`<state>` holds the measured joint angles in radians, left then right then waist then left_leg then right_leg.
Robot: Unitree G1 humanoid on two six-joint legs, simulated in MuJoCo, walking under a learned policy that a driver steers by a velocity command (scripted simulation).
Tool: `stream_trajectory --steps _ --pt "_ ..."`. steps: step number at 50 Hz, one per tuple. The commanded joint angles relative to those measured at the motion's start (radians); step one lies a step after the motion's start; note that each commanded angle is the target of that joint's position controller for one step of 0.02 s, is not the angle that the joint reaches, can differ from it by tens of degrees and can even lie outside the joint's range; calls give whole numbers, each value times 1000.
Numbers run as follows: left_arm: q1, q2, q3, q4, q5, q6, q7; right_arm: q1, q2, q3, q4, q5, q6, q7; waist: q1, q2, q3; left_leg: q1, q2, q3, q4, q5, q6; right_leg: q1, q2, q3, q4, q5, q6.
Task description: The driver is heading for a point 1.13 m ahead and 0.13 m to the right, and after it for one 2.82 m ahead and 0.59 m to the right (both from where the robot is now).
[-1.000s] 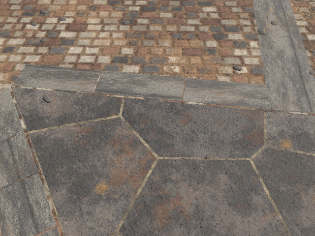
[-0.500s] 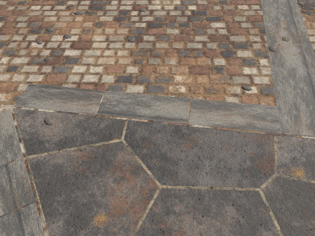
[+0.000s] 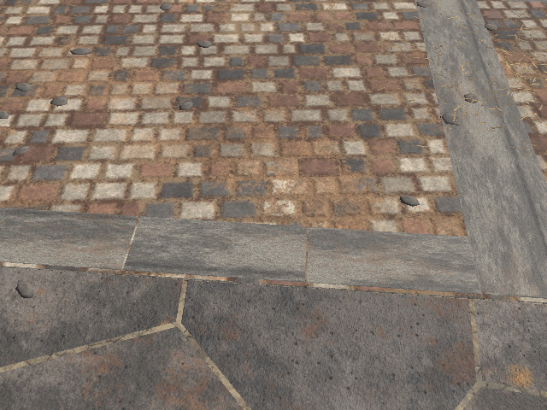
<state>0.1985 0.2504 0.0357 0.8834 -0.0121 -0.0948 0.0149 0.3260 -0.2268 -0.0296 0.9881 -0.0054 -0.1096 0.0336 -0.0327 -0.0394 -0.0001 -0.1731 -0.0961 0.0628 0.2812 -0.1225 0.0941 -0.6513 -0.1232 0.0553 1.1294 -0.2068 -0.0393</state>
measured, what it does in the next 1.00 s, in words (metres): walks ahead: right foot, then left foot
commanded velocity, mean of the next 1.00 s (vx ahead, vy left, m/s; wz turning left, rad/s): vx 0.50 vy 0.00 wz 0.00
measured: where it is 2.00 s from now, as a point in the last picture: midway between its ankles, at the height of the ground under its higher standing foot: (287, 239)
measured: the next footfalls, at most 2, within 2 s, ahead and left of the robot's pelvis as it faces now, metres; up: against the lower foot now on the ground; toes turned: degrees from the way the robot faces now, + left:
right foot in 0.30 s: +0.33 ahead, -0.17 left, +0.00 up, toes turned -2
left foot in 0.86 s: +0.64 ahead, +0.07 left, +0.00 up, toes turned +3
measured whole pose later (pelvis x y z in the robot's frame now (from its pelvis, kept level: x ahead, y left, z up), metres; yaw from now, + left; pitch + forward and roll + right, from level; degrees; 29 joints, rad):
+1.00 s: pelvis +0.55 -0.01 -0.01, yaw +1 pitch +2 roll +0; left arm 0.29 0.26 0.05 0.95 -0.02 -0.10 0.00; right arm 0.18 -0.24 -0.05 0.90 0.00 -0.10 0.03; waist 0.00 -0.03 0.02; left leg -0.33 -0.04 0.06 0.45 -0.15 0.07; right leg -0.44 -0.06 0.02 1.19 -0.35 -0.05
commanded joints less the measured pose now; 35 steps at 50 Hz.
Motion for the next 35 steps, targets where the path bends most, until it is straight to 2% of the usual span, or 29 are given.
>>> stream_trajectory --steps 1,5,8,10,12,13,14,15,16,17,18,19,20,21,23,25,28,31,35 --pt "33 42 11 -43 12 5 6 -42 -135 -22 -57 2 -17 -19 47 73 55 -101 285 -216 -201 60 173 -23 -43 4 -149 157 27" --pt "-126 29 6 -83 3 -5 -5 37 -161 -27 -39 18 -4 -33 -12 77 54 -20 267 -164 -182 77 126 12 2 -34 -427 305 36" --pt "-215 33 2 -111 -8 -8 -21 93 -168 -29 -17 25 6 -33 -46 88 71 68 295 -168 -148 51 120 15 23 -46 -526 282 36" --pt "-251 43 3 -133 -11 -15 -34 111 -170 -31 -5 26 16 -34 -50 94 80 140 327 -183 -109 51 111 8 31 -43 -575 219 16" --pt "-228 65 10 -139 -11 -24 -45 102 -182 -37 -4 27 27 -37 -23 108 67 183 351 -196 -54 99 96 64 47 -51 -617 140 -12" --pt "-174 83 19 -128 -10 -28 -46 83 -189 -39 -7 26 33 -37 14 118 40 184 345 -187 7 209 83 151 71 -72 -638 113 -29" --pt "-49 117 40 -90 -8 -30 -43 65 -178 -34 -14 22 38 -37 78 110 -31 165 299 -148 153 372 60 316 103 -97 -662 105 -53" --pt "155 188 68 -38 -2 -32 -35 52 -140 -18 -35 8 37 -37 156 59 -173 26 239 -91 420 350 25 607 18 -2 -635 130 -109" --pt "293 303 97 -12 14 -23 -33 147 -27 17 -54 4 16 -28 147 -186 -319 -399 74 -8 829 -15 -57 1016 -233 422 -687 28 -262" --pt "312 228 76 -6 12 -22 -37 151 -58 14 -40 20 -11 -23 151 -219 -381 -550 50 -158 997 -424 -48 1060 -290 684 -825 -58 -301" --pt "220 165 54 -21 7 -24 -38 63 -156 -13 -64 46 -25 -20 132 -146 -232 -633 114 -181 1061 -367 -25 935 -257 549 -834 -67 -245" --pt "121 127 41 -46 5 -22 -38 -2 -164 -16 -81 48 -27 -23 100 -77 -147 -614 171 -151 1031 -268 -19 789 -216 401 -853 3 -211" --pt "54 96 30 -56 7 -20 -44 -36 -149 -19 -86 34 -20 -29 73 -21 -81 -575 204 -135 966 -196 -25 657 -170 302 -893 70 -194" --pt "23 73 23 -57 13 -23 -48 -29 -135 -25 -85 24 -6 -34 40 -32 -48 -513 233 -137 905 -147 -29 569 -131 226 -930 114 -174" --pt "39 72 24 -35 16 -27 -53 5 -89 -22 -74 20 20 -37 12 -42 -28 -449 238 -121 862 -101 -44 489 -96 149 -973 197 -180" --pt "79 101 32 -10 18 -30 -45 -28 -89 -26 -90 16 30 -40 8 -25 -4 -495 241 -116 800 -37 -59 489 -92 101 -992 289 -191" --pt "130 113 34 14 15 -21 -27 -147 -83 -29 -132 9 29 -39 32 -15 22 -568 241 -112 628 96 -75 530 -87 58 -1004 332 -182" --pt "168 124 35 31 8 -15 -16 -256 -66 -23 -161 13 22 -30 64 -21 43 -534 216 -88 445 217 -74 542 -67 15 -1021 285 -160" --pt "239 135 39 70 -1 -4 -11 -373 -66 -17 -198 22 16 -13 101 -20 84 -540 190 -71 315 219 -65 639 -97 11 -1006 242 -156"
